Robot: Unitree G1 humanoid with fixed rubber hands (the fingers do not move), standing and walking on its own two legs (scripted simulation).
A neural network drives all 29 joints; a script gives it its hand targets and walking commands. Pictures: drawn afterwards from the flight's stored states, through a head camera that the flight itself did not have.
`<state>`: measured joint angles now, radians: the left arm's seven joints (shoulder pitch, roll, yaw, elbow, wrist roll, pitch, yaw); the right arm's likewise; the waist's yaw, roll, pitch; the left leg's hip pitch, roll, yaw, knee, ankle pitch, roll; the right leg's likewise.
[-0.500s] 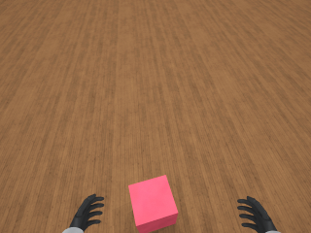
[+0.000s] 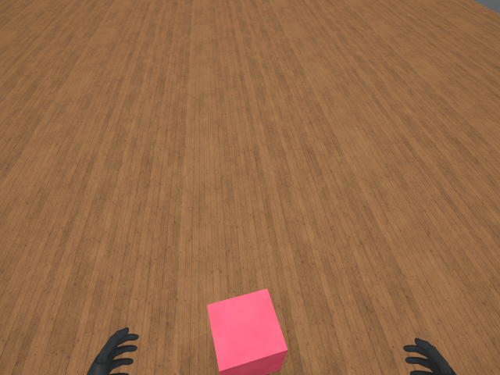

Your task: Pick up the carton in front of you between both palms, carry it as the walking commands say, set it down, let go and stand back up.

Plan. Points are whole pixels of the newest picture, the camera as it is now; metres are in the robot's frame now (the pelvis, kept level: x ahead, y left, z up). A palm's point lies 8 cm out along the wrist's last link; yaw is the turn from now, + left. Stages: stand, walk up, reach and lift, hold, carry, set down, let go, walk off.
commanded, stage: stand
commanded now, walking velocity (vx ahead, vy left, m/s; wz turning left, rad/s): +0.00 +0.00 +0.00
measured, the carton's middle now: (245, 338) +0.38 +0.05 -0.64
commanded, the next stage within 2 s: none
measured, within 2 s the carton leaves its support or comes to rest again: neither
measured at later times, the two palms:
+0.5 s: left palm out of the picture +0.14 +0.30 -0.10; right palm out of the picture +0.13 -0.28 -0.08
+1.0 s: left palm out of the picture +0.10 +0.31 -0.10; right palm out of the picture +0.09 -0.29 -0.08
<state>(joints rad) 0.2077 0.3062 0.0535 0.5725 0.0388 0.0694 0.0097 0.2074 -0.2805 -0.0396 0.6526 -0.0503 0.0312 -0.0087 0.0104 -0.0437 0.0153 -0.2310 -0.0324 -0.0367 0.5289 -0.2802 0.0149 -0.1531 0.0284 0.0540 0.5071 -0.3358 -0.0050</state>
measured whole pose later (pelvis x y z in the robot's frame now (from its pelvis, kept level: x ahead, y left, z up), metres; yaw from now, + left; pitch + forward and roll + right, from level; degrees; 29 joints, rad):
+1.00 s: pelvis +0.00 +0.01 +0.01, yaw -1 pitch -2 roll +0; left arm 0.17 0.38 0.01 0.93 0.03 -0.01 0.02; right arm 0.14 -0.36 -0.02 0.97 -0.02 -0.01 -0.01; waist 0.00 -0.03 0.02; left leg -0.15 -0.04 -0.01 0.39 -0.21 0.03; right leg -0.07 0.01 0.07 0.36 -0.25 0.02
